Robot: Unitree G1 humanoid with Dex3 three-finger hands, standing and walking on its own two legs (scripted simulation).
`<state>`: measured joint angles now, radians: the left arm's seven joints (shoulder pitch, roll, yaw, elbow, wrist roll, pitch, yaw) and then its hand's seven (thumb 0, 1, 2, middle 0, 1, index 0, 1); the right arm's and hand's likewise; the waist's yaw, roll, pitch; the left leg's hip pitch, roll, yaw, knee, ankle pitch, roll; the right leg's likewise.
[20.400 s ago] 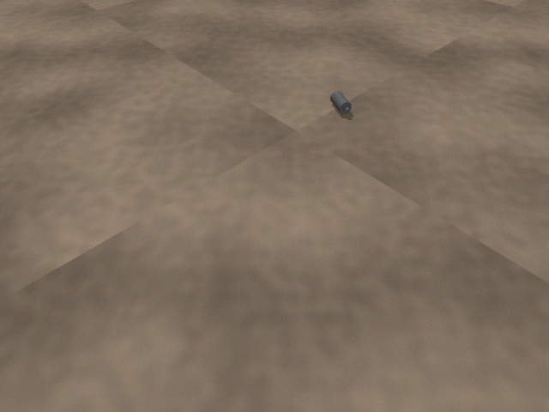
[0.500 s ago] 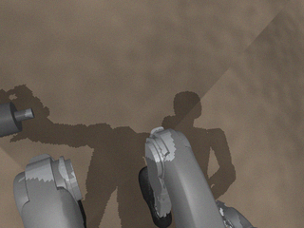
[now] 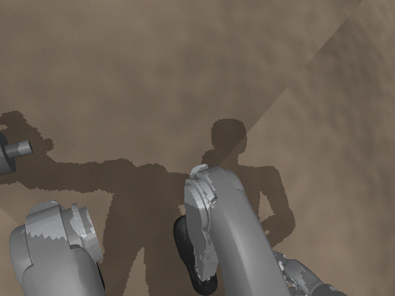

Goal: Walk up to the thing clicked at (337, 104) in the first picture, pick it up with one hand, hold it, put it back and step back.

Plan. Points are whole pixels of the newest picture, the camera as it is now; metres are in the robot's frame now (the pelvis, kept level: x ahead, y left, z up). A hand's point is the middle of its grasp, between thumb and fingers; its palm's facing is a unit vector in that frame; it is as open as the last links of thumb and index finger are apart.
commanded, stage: close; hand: left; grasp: from above
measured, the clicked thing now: out of the picture +0.41 +0.34 -0.25
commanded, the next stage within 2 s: settle in 1.48 s
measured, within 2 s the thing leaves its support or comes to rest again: leaves its support in 1.90 s
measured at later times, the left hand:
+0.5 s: hand out of the picture +0.39 +0.35 -0.23, palm faces -0.42 -0.15 -0.90, open 12.0 cm
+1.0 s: hand out of the picture +0.39 +0.35 -0.23, palm faces -0.42 -0.14 -0.89, open 11.3 cm
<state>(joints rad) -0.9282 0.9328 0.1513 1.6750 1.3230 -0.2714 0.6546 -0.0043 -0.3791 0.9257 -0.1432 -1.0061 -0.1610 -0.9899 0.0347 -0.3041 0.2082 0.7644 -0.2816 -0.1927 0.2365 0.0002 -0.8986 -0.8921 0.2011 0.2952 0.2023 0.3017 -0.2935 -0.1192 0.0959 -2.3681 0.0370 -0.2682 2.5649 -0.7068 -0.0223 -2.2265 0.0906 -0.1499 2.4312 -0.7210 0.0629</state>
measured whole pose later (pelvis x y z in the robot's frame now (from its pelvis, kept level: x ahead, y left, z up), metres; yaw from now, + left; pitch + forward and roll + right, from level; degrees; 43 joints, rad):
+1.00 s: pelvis +0.00 +0.00 +0.00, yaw -1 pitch +26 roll -13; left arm -0.91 0.95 0.15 1.66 1.30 -0.29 0.63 0.00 -0.12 0.69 -0.41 -0.82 -0.44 -0.79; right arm 0.04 -0.32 0.23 0.73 -0.28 -0.23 0.25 0.00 -0.90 -0.89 0.20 0.29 0.20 0.30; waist -0.29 -0.13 0.12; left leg -2.35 0.04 -0.28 2.57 -0.70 -0.02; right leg -2.21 0.10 -0.16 2.42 -0.71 0.07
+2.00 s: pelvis +0.00 +0.00 +0.01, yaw +1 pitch +29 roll -13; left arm -0.75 0.82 0.18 1.33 1.26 -0.25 0.51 0.01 -0.10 0.48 -0.62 -0.56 -0.65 -0.53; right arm 0.07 -0.30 0.15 0.74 -0.22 -0.16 0.25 0.00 -0.92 -0.90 0.20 0.29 0.20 0.30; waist -0.23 -0.08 0.03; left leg -2.36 0.03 -0.25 2.53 -0.70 -0.02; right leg -2.21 0.07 -0.15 2.41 -0.73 0.05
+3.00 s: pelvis -0.01 +0.00 +0.10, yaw +8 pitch +34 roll -8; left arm -0.61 0.67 0.05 0.95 1.10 -0.17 0.13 0.01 -0.15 0.50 -0.72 -0.45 -0.75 -0.43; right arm 0.17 -0.27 -0.01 0.68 -0.06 0.01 0.11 0.00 -0.93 -0.90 0.20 0.30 0.20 0.30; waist -0.13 0.02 -0.13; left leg -2.15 0.03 -0.12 2.18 -0.64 0.00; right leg -2.04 0.03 -0.05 2.13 -0.69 0.05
